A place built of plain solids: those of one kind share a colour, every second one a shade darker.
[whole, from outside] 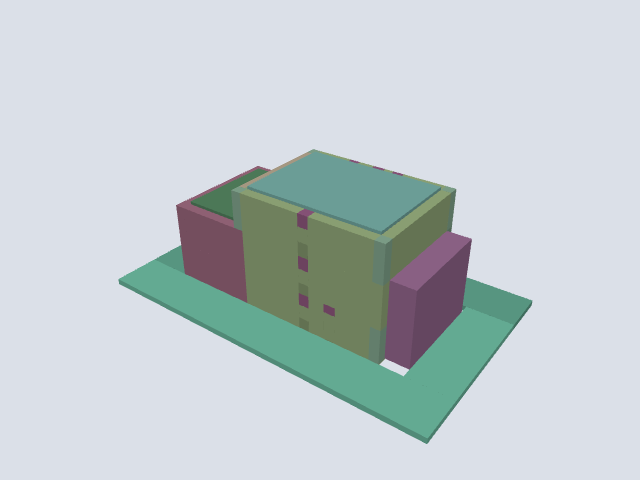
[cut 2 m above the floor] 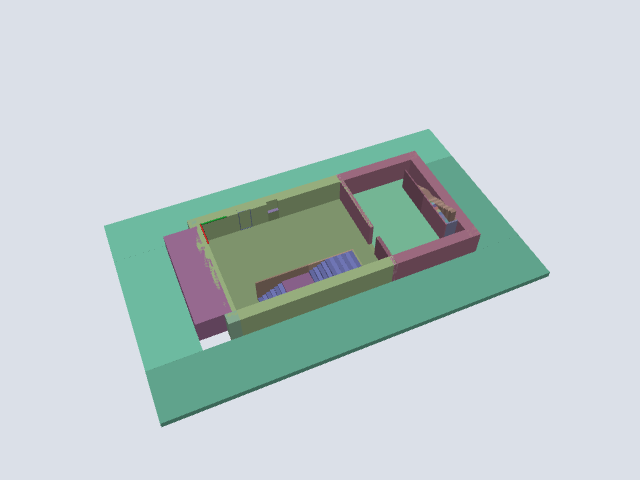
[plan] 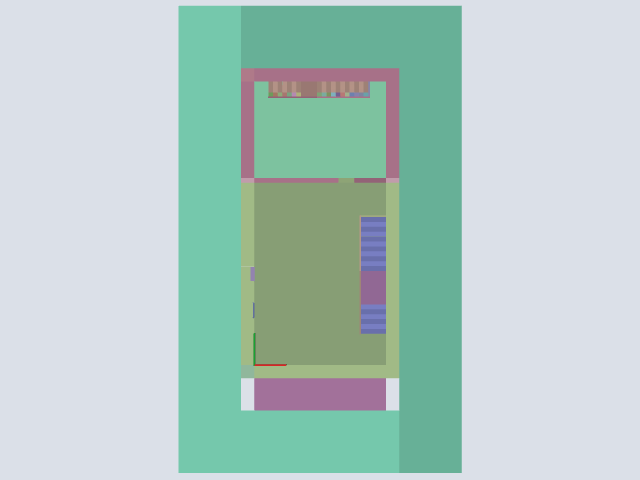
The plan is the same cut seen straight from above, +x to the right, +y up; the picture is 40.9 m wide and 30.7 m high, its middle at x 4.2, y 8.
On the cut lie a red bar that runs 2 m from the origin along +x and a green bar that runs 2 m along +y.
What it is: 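A watermill of three storeys over one footprint, every storey joined to the next by stairs rising through a hole in the floor above; posts, bins, sacks and machines on boarded floors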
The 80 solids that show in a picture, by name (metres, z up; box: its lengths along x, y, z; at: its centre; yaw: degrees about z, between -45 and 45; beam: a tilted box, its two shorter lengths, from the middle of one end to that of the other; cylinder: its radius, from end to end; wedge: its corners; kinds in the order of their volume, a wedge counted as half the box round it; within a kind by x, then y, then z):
{
 "wall_1": {"box": [0.6, 0.9, 1.2], "at": [-0.55, 5.83, 1.55]},
 "wall_2": {"box": [0.6, 0.9, 1.2], "at": [-0.55, 5.83, 4.75]},
 "wall_3": {"box": [0.6, 0.9, 1.2], "at": [-0.55, 5.83, 8.24]},
 "wall_4": {"box": [0.81, 1.0, 2.45], "at": [-0.45, 3.5, 1.22]},
 "wall_5": {"box": [0.85, 3.85, 3.35], "at": [-0.42, 1.07, 1.52]},
 "wall_6": {"box": [0.85, 6.23, 3.74], "at": [-0.42, 2.27, 4.82]},
 "wall_7": {"box": [0.85, 6.23, 3.45], "at": [-0.42, 2.27, 8.16]},
 "wall_8": {"box": [0.85, 1.38, 3.35], "at": [-0.42, 4.69, 1.52]},
 "wall_9": {"box": [0.85, 0.9, 1.1], "at": [-0.42, 5.83, 0.4]},
 "wall_10": {"box": [0.85, 0.9, 1.2], "at": [-0.42, 5.83, 3.55]},
 "wall_11": {"box": [0.85, 0.9, 1.2], "at": [-0.42, 5.83, 7.04]},
 "wall_12": {"box": [0.85, 5.68, 3.35], "at": [-0.42, 9.12, 1.52]},
 "wall_13": {"box": [0.85, 5.68, 3.74], "at": [-0.42, 9.12, 4.82]},
 "wall_14": {"box": [0.85, 5.68, 3.45], "at": [-0.42, 9.12, 8.16]},
 "wall_15": {"box": [6.24, 0.3, 3.35], "at": [2.27, 11.81, 1.52]},
 "wall_16": {"box": [10.12, 0.85, 3.35], "at": [4.21, -0.42, 1.52]},
 "wall_17": {"box": [10.12, 0.85, 3.45], "at": [4.21, -0.42, 8.16]},
 "wall_18": {"box": [1.0, 0.3, 0.15], "at": [5.89, 11.81, -0.08]},
 "wall_19": {"box": [0.85, 4.48, 3.45], "at": [8.85, 1.39, 8.16]},
 "wall_20": {"box": [0.85, 12.81, 3.35], "at": [8.85, 5.55, 1.52]},
 "wall_21": {"box": [0.85, 3.35, 3.45], "at": [8.85, 10.29, 8.16]},
 "ground_garden_1": {"box": [4.0, 29.89, 0.5], "at": [-2.85, 8.04, -0.27]},
 "ground_garden_2": {"box": [10.12, 4.0, 0.5], "at": [4.21, -4.9, -0.27]},
 "ground_garden_3": {"box": [10.12, 4.0, 0.5], "at": [4.21, 20.99, -0.27]},
 "ground_garden_4": {"box": [4.0, 29.89, 0.5], "at": [11.27, 8.04, -0.27]},
 "mass_wheelhouse_1": {"box": [8.42, 2.6, 6.74], "at": [4.21, -1.6, 3.32]},
 "wall_house_1": {"box": [0.85, 7.33, 3.35], "at": [-0.42, 15.32, 1.52]},
 "wall_house_2": {"box": [0.85, 7.33, 3.74], "at": [-0.42, 15.32, 4.82]},
 "wall_house_3": {"box": [2.88, 0.3, 3.74], "at": [0.59, 11.81, 4.82]},
 "wall_house_4": {"box": [2.11, 0.1, 5.65], "at": [1.93, 17.13, 2.77]},
 "wall_house_5": {"box": [6.24, 0.3, 3.35], "at": [2.27, 11.81, 1.52]},
 "wall_house_6": {"box": [1.03, 0.1, 5.65], "at": [3.5, 17.13, 2.77]},
 "wall_house_7": {"box": [10.12, 0.85, 3.35], "at": [4.21, 18.57, 1.52]},
 "wall_house_8": {"box": [10.12, 0.85, 3.74], "at": [4.21, 18.57, 4.82]},
 "wall_house_9": {"box": [3.27, 0.1, 5.65], "at": [5.65, 17.13, 2.77]},
 "wall_house_10": {"box": [2.88, 0.3, 3.35], "at": [7.83, 11.81, 1.52]},
 "wall_house_11": {"box": [0.85, 7.33, 3.35], "at": [8.85, 15.32, 1.52]},
 "floor_1": {"box": [8.42, 11.66, 0.55], "at": [4.21, 5.83, -0.28]},
 "floor_house_1": {"box": [8.42, 6.18, 0.55], "at": [4.21, 15.05, -0.28]},
 "roof_1": {"box": [8.42, 11.66, 0.25], "at": [4.21, 5.83, 10.01]},
 "step_mill_1": {"box": [1.6, 0.32, 0.22], "at": [7.62, 2.16, 0.06]},
 "step_mill_2": {"box": [1.6, 0.32, 0.39], "at": [7.62, 2.47, 0.14]},
 "step_mill_3": {"box": [1.6, 0.32, 0.56], "at": [7.62, 2.78, 0.23]},
 "step_mill_4": {"box": [1.6, 0.32, 0.72], "at": [7.62, 3.1, 0.31]},
 "step_mill_5": {"box": [1.6, 0.32, 0.89], "at": [7.62, 3.41, 0.4]},
 "step_mill_6": {"box": [1.6, 0.32, 1.06], "at": [7.62, 3.72, 0.48]},
 "step_mill_7": {"box": [1.6, 0.32, 1.4], "at": [7.62, 6.18, 0.65]},
 "step_mill_8": {"box": [1.6, 0.32, 1.57], "at": [7.62, 6.49, 0.73]},
 "step_mill_9": {"box": [1.6, 0.32, 1.73], "at": [7.62, 6.8, 0.82]},
 "step_mill_10": {"box": [1.6, 0.32, 1.9], "at": [7.62, 7.12, 0.9]},
 "step_mill_11": {"box": [1.6, 0.32, 2.07], "at": [7.62, 7.43, 0.99]},
 "step_mill_12": {"box": [1.6, 0.32, 2.24], "at": [7.62, 7.75, 1.07]},
 "step_mill_13": {"box": [1.6, 0.32, 2.41], "at": [7.62, 8.06, 1.15]},
 "step_mill_14": {"box": [1.6, 0.32, 2.58], "at": [7.62, 8.37, 1.24]},
 "step_mill_15": {"box": [1.6, 0.32, 2.74], "at": [7.62, 8.69, 1.32]},
 "step_mill_16": {"box": [1.6, 0.32, 2.91], "at": [7.62, 9.0, 1.41]},
 "step_mill_17": {"box": [1.6, 0.32, 3.08], "at": [7.62, 9.31, 1.49]},
 "wall_back_1": {"box": [8.42, 0.55, 2.95], "at": [4.21, 12.23, 8.41]},
 "roof_house_1": {"box": [8.42, 6.18, 0.25], "at": [4.21, 15.05, 6.81]},
 "corner_1": {"box": [0.85, 0.85, 3.25], "at": [-0.42, -0.42, 1.57]},
 "corner_2": {"box": [0.85, 0.85, 3.2], "at": [-0.42, -0.42, 8.29]},
 "corner_3": {"box": [0.85, 0.85, 3.2], "at": [-0.42, 12.09, 8.29]},
 "corner_4": {"box": [0.85, 0.85, 3.25], "at": [8.85, -0.42, 1.57]},
 "corner_5": {"box": [0.85, 0.85, 3.2], "at": [8.85, -0.42, 8.29]},
 "wall_mill_1": {"box": [0.1, 1.91, 5.65], "at": [6.78, 2.93, 2.77]},
 "wall_mill_2": {"box": [0.1, 2.14, 5.65], "at": [6.78, 4.95, 2.77]},
 "wall_mill_3": {"box": [0.1, 3.45, 5.65], "at": [6.78, 7.74, 2.77]},
 "floor_mill_l1a_1": {"box": [1.6, 2.14, 1.23], "at": [7.62, 4.95, 0.56]},
 "notch_house_1": {"box": [0.85, 0.3, 6.74], "at": [-0.42, 11.81, 3.32]},
 "notch_house_2": {"box": [0.85, 0.3, 6.74], "at": [8.85, 11.81, 3.32]},
 "wall_head_1": {"box": [0.85, 1.0, 0.75], "at": [-0.42, 3.5, 2.82]},
 "wall_head_2": {"box": [0.85, 0.9, 1.05], "at": [-0.42, 5.83, 2.67]},
 "wall_head_3": {"box": [0.85, 0.9, 1.34], "at": [-0.42, 5.83, 6.02]},
 "wall_head_4": {"box": [0.85, 0.9, 1.05], "at": [-0.42, 5.83, 9.36]},
 "corner_house_1": {"box": [0.85, 0.85, 3.25], "at": [-0.42, 18.57, 1.57]},
 "floor_house_l1a_1": {"box": [1.03, 0.96, 1.33], "at": [3.5, 17.66, 0.61]},
 "floor_mill_hda_1": {"box": [1.6, 0.12, 3.25], "at": [7.62, 9.53, 1.57]},
 "floor_house_hda_1": {"box": [0.12, 0.96, 3.25], "at": [7.34, 17.66, 1.57]},
 "step_house_1": {"wedge": [[6.98, 17.44, -0.05], [6.98, 17.44, 3.04], [6.98, 17.66, -0.05], [6.98, 17.66, 3.03], [7.28, 17.44, -0.05], [7.28, 17.44, 3.04], [7.28, 17.66, -0.05], [7.28, 17.66, 3.03]]},
 "stair_window_1": {"box": [0.28, 0.9, 0.035], "at": [-0.12, 5.83, 0.97]}
}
